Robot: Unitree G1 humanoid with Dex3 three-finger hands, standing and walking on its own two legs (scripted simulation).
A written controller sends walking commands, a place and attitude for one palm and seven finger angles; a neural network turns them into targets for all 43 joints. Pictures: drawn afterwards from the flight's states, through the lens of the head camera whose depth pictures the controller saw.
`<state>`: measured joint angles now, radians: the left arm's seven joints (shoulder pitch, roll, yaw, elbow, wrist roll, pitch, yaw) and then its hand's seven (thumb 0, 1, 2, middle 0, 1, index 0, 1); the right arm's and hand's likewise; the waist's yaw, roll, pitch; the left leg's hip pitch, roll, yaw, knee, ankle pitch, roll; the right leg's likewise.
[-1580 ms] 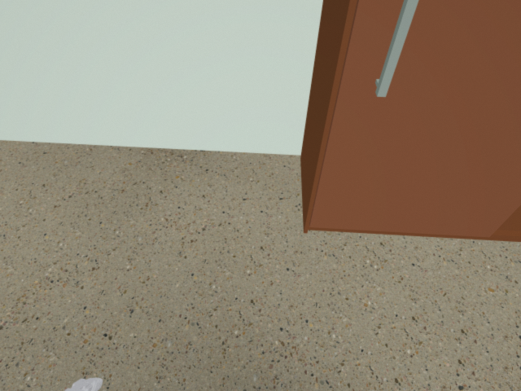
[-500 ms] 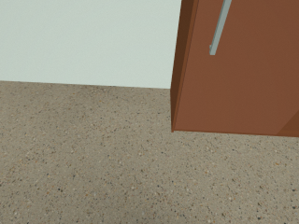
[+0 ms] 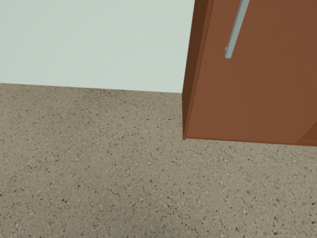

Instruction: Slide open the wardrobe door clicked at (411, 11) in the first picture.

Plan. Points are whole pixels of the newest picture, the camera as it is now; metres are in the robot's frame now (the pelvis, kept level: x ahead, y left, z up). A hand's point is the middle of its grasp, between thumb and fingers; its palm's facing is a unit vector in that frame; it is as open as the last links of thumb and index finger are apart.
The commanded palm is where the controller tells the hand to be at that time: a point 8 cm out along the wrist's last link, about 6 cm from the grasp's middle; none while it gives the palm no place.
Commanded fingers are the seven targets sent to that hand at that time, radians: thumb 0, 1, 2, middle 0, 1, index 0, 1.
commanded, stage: walk to a spot facing it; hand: left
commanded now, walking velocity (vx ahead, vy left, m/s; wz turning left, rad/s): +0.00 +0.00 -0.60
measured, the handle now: (235, 26) +0.92 -0.27 +0.13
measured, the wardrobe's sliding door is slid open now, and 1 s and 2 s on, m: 0.00 0.00 0.00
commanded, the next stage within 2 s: none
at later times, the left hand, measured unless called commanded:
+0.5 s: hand out of the picture +0.06 +0.17 -0.18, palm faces -0.17 -0.95 -0.25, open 7.3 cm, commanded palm none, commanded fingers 0.00 0.90 0.90 -0.20 -0.30 -0.20 -0.30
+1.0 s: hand out of the picture +0.15 +0.22 -0.18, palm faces -0.43 -0.88 -0.22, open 7.3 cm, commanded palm none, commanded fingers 0.00 0.90 0.90 -0.20 -0.30 -0.20 -0.30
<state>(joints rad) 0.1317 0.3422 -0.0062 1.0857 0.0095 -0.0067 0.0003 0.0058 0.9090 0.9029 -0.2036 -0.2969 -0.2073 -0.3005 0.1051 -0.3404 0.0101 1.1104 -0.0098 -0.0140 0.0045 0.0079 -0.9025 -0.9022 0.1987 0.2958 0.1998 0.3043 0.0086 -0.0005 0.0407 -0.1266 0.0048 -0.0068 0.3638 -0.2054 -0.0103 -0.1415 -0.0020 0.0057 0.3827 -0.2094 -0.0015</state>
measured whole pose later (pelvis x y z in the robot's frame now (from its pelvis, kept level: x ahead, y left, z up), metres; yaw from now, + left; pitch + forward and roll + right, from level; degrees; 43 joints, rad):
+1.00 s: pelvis -0.03 +0.05 +0.00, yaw -31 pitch +0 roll -2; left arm 0.21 0.30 0.11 0.90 0.03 0.08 -0.03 0.01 0.91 0.90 -0.20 -0.30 -0.20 -0.30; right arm 0.20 -0.19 -0.02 0.89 -0.02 0.00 -0.03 0.01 -0.90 -0.90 0.20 0.30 0.20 0.30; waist 0.03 -0.05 0.05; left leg -0.19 0.05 0.10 0.49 -0.29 0.02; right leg -0.55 0.03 0.04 1.17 -0.37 0.07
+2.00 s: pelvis +0.09 -0.06 +0.00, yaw -67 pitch -1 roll -2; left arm 0.21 0.22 0.11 0.97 0.04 0.05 -0.05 0.01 0.92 0.90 -0.20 -0.30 -0.20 -0.30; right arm 0.44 -0.11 -0.02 1.04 -0.02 -0.07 -0.02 0.01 -0.91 -0.90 0.20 0.30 0.20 0.30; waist -0.01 -0.04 0.04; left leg -0.02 0.09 0.32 0.37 -0.32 0.01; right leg -0.64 -0.09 -0.05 1.13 -0.15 0.04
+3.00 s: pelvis +0.21 -0.40 -0.01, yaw -78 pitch +0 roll -2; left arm 0.22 0.17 0.06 1.03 0.02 0.02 0.02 0.01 0.91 0.90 -0.20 -0.30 -0.20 -0.30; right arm 0.25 -0.18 -0.04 1.02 -0.02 0.00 -0.01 -0.02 -0.95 -0.90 0.20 0.30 0.20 0.30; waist 0.00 -0.03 0.03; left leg -0.28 -0.01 0.08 0.45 -0.17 0.08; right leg -0.44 -0.08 -0.02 0.98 -0.39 0.06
